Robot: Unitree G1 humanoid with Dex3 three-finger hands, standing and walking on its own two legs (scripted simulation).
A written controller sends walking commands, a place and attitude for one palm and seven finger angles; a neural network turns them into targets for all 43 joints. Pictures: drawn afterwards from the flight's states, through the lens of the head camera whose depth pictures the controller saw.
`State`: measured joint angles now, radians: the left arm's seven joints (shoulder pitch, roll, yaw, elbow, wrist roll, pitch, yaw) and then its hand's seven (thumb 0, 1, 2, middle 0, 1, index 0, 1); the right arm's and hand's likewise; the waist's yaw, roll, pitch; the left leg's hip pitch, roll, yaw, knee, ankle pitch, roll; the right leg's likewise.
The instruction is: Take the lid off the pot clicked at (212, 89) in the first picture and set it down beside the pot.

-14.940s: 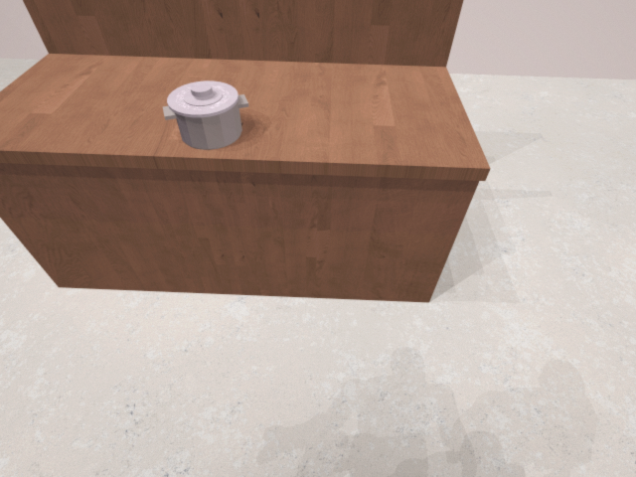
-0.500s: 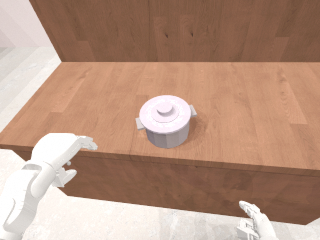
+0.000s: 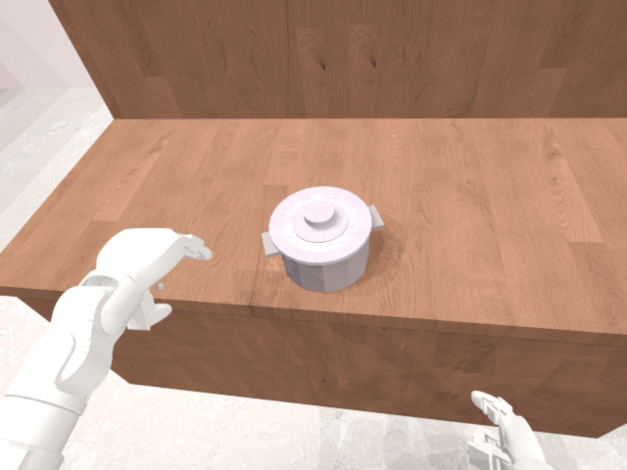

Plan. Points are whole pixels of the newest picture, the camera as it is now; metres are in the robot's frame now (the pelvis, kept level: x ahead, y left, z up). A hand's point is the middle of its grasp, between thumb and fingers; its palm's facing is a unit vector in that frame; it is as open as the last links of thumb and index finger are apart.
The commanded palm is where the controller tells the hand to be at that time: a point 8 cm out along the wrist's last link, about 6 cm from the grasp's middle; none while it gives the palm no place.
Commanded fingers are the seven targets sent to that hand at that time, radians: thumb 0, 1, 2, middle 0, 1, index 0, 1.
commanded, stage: move the open hand above the knob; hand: left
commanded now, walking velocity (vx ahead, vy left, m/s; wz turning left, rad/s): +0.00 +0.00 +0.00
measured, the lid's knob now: (318, 213) +0.51 +0.04 +0.01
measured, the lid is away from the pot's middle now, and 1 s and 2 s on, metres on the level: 0.00 0.00 0.00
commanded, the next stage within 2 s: none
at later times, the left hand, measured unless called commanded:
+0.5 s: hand (215, 251) +0.37 +0.17 +0.08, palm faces -0.25 -0.04 -0.97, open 10.1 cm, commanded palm +0.36 +0.16 +0.15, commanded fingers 0.00 -0.26 1.33 -0.82 -0.08 -0.82 -0.08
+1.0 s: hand (265, 217) +0.43 +0.11 +0.08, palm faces -0.26 -0.02 -0.97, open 10.1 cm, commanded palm +0.42 +0.10 +0.15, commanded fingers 0.00 -0.26 1.33 -0.82 -0.08 -0.82 -0.08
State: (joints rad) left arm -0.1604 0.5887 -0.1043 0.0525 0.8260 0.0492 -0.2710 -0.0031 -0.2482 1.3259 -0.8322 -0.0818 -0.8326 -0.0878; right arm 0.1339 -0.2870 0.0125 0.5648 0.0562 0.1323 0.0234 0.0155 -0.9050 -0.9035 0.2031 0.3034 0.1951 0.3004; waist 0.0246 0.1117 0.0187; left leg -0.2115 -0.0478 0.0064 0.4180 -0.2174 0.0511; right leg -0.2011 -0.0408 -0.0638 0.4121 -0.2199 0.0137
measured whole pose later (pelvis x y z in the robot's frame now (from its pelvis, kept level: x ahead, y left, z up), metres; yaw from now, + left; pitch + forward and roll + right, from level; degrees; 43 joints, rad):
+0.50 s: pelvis +0.01 -0.01 +0.00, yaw -1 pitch +3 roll +0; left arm -0.37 0.50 -0.23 0.21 0.85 0.14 -0.25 0.00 -0.25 1.33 -0.83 -0.08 -0.83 -0.09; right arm 0.13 -0.28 0.02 0.58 0.08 0.15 0.03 0.02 -0.91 -0.90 0.20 0.30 0.19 0.30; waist 0.00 0.11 -0.01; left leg -0.25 -0.04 0.01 0.45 -0.25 0.04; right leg -0.25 -0.03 -0.06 0.47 -0.26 0.00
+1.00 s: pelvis +0.02 -0.01 -0.01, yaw -1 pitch +5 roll +1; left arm -0.69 0.37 -0.34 0.53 0.87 0.23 -0.21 0.00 -0.25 1.33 -0.83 -0.08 -0.83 -0.09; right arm 0.16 -0.27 0.02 0.61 0.08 0.19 0.03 0.01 -0.91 -0.90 0.20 0.30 0.19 0.30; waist -0.03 0.09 -0.04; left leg -0.30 -0.04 0.02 0.48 -0.27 0.04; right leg -0.32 -0.04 -0.04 0.52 -0.29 0.00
